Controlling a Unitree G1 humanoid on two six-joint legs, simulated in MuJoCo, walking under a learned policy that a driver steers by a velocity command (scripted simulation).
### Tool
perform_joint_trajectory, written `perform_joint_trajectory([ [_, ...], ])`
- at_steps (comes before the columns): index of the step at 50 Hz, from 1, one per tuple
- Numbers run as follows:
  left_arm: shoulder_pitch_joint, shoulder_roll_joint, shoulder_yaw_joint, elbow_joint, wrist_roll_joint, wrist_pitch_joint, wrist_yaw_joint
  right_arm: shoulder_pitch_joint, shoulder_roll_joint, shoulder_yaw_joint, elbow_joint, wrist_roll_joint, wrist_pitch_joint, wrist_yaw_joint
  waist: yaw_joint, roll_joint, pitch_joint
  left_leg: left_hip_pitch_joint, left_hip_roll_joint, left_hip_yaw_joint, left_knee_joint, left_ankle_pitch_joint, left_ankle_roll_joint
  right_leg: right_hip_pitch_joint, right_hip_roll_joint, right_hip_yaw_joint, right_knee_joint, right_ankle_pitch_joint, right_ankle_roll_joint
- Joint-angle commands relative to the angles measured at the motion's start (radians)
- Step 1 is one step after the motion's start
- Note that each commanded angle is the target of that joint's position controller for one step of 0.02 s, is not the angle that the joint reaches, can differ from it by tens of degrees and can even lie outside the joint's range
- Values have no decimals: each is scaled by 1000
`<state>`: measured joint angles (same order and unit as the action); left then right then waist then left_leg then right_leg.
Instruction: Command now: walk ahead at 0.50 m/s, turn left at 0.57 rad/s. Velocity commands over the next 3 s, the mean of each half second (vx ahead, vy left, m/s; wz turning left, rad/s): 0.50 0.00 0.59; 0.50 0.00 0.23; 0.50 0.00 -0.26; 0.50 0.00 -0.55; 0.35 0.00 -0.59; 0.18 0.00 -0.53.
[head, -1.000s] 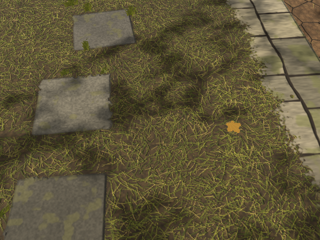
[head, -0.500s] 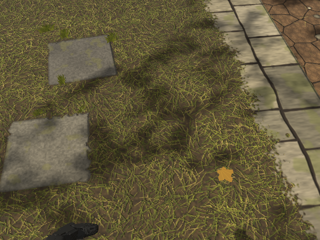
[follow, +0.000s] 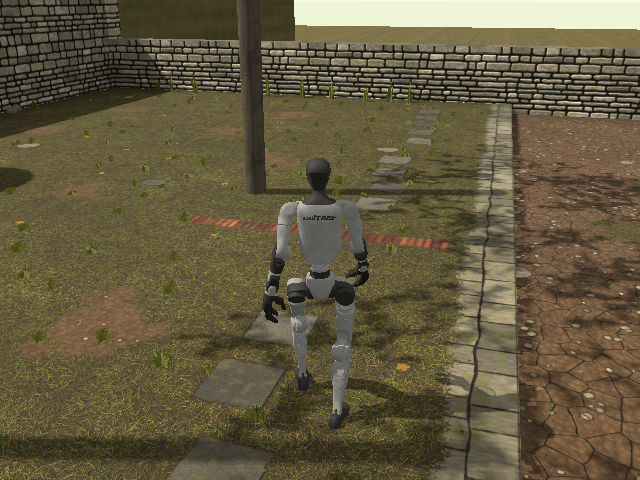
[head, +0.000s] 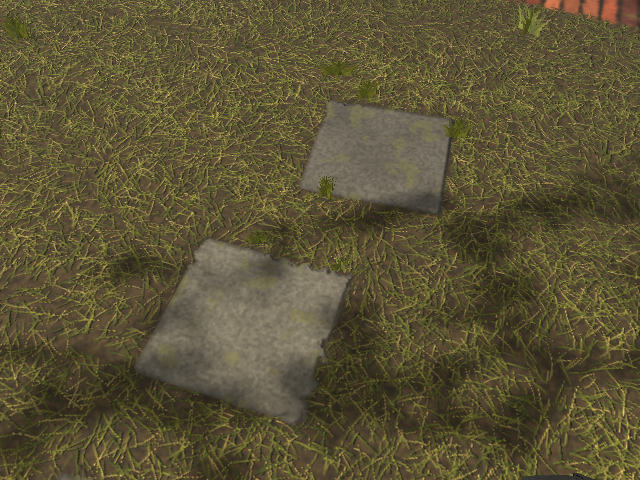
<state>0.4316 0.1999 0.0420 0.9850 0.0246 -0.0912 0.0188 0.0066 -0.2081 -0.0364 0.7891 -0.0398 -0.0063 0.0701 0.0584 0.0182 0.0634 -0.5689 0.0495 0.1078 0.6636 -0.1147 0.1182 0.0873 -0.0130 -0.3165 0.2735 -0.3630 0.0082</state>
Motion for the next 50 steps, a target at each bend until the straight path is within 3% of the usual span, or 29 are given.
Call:
perform_joint_trajectory([
  [1, 28, 197, 42, -29, 1, 15, 12, 42, -83, -27, -47, -6, -11, -9, -71, -119, -31, 122, -94, 64, -51, -143, 56, 25, -278, 54, 177, 1020, -121],
  [2, 23, 209, 45, -33, -1, 26, 11, 155, -104, -40, -14, -6, -19, -16, -115, -110, -99, 255, -137, 66, -97, -154, 82, -2, -271, 41, 355, 1038, -115],
  [3, 10, 208, 44, -50, -1, 32, 7, 328, -151, -64, 42, -16, -27, -30, -190, -54, -197, 503, -121, -8, -163, -145, 122, -150, -251, 30, 612, 866, -82],
  [4, 31, 109, 21, -115, -18, 27, -7, 394, -267, -95, 42, -23, -28, -47, -176, 143, -311, 827, 177, -442, -200, -276, 226, -544, -153, 34, 964, 227, -27],
  [5, -52, 145, 33, -177, -13, 14, -20, 400, -316, -104, 18, 9, -17, -53, -171, 163, -361, 906, 317, -877, -374, -213, 312, -787, 18, 221, 1165, -201, 7],
  [6, -180, 168, 37, -205, -9, 5, -24, 385, -291, -98, 37, 18, -8, -62, -180, 39, -219, 834, 275, -704, -391, -119, 272, -894, -48, 318, 1152, -90, -5],
  [7, -177, 148, 27, -205, -18, -7, -25, 332, -243, -87, 40, 28, -13, -68, -135, 10, -120, 692, 245, -576, -397, 3, 236, -860, -86, 318, 1063, 10, -11],
  [8, -151, 141, 28, -185, -12, -6, -22, 276, -202, -77, 31, 30, -20, -69, -84, -36, -74, 577, 186, -484, -409, 115, 192, -785, -114, 324, 973, 44, -11],
  [9, -128, 138, 28, -180, 9, 11, -21, 240, -177, -68, 26, 38, -28, -72, -46, -32, -60, 499, 139, -421, -420, 189, 172, -718, -125, 330, 925, 49, 0],
  [11, -107, 125, 28, -178, 28, 47, -29, 240, -159, -59, 21, 44, -49, -68, -22, -14, -85, 444, 94, -373, -430, 274, 169, -653, -122, 325, 880, 55, 20],
  [14, -192, 114, 25, -215, 24, 67, -35, 304, -190, -66, 35, 42, -61, -65, -38, 1, -56, 411, 64, -361, -461, 244, 158, -704, -113, 312, 780, 147, 43],
  [19, -391, 127, 20, -286, 19, 68, -37, 425, -193, -64, 52, 40, -59, -66, -110, 33, -18, 509, 64, -414, -464, 215, 129, -825, -88, 327, 578, 304, 49],
  [25, -545, 128, 2, -358, 7, 48, -50, 503, -204, -63, 61, 26, -57, -81, -155, 53, -3, 618, 79, -451, -384, 362, 117, -799, -25, 320, 380, 333, 18],
  [28, -457, 145, 5, -344, 4, 33, -46, 461, -213, -61, 57, 25, -62, -91, -104, 69, -12, 583, 92, -442, -340, 478, 65, -580, 4, 311, 271, 299, -33],
  [29, -370, 166, 15, -316, 4, 28, -38, 445, -223, -62, 58, 24, -67, -90, -69, 69, -47, 571, 81, -428, -264, 616, 47, -454, 35, 296, 256, 254, -53],
  [30, -232, 184, 26, -273, 4, 19, -27, 432, -230, -62, 62, 25, -70, -83, -2, 35, -114, 559, 36, -387, -99, 682, 28, -293, 54, 278, 196, 263, -76],
  [31, -89, 225, 39, -248, 17, 7, -12, 434, -201, -53, 54, 28, -76, -76, 57, -8, -215, 438, -14, -355, 126, 503, 11, -70, -61, 389, 190, 200, -113],
  [32, 11, 334, 64, -246, 41, 8, -5, 554, -104, -34, 34, 64, -77, -72, 26, -227, -373, 166, -157, -253, 484, -21, -37, 208, -348, 834, 156, 88, -232],
  [33, -24, 303, 65, -228, 15, 24, -18, 584, -150, -37, 50, 40, -74, -75, -8, -260, -360, 28, -189, -250, 606, -392, -33, 159, -407, 1109, 11, 23, -277],
  [34, -126, 223, 48, -246, 0, 28, -23, 509, -169, -41, 54, 20, -65, -75, -43, -125, -177, -20, -124, -260, 644, -308, -31, -5, -373, 987, -12, -74, -268],
  [35, -186, 159, 33, -251, -2, 25, -28, 422, -163, -35, 39, 12, -65, -66, -43, -34, -90, -12, -88, -250, 594, -239, -32, -127, -321, 842, -32, -31, -247],
  [36, -200, 138, 25, -240, 2, 21, -28, 382, -149, -33, 27, 11, -61, -59, -55, -47, -51, 3, -61, -239, 541, -214, -32, -193, -271, 734, -54, 65, -221],
  [38, -174, 133, 19, -205, -2, 6, -28, 387, -131, -27, 29, -2, -44, -46, -80, -104, -46, 56, -41, -217, 481, -199, -45, -257, -215, 607, -78, 236, -201],
  [41, -115, 150, 23, -166, -16, -16, -36, 344, -115, -19, 15, -7, -35, -37, -86, -103, -48, 3, -19, -179, 426, -150, -61, -238, -204, 527, -110, 375, -221],
  [45, -53, 144, 20, -128, -19, -12, -38, 153, -90, 2, -43, -2, -38, -28, -50, -92, -8, -71, 28, -110, 220, -5, -93, -212, -164, 434, -154, 420, -213],
  [47, -21, 153, 21, -111, -21, -11, -38, 74, -71, 15, -65, 3, -41, -24, -29, -95, -4, -31, 22, -80, 95, 59, -98, -210, -148, 394, -148, 467, -197],
  [50, 27, 173, 23, -87, -17, -8, -35, -4, -76, 20, -83, 10, -44, -26, -4, -96, -2, 19, 1, -52, -20, 80, -93, -166, -166, 382, -121, 521, -189],
])
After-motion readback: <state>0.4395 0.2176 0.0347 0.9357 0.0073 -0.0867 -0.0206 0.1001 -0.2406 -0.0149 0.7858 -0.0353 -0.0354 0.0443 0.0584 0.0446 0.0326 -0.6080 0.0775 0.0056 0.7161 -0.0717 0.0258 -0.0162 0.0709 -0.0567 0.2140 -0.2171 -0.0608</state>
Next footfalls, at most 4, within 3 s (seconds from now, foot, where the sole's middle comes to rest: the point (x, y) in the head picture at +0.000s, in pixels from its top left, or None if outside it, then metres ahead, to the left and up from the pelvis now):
0.06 left None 0.18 0.08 -0.77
0.62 right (346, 434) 0.54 0.00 -0.77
1.14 left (220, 358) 0.70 0.29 -0.77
1.68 right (282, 249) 1.01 0.18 -0.77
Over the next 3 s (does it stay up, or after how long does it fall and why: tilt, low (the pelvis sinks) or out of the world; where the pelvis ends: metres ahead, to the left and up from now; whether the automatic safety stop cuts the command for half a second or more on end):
stays up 1.31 0.18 0.01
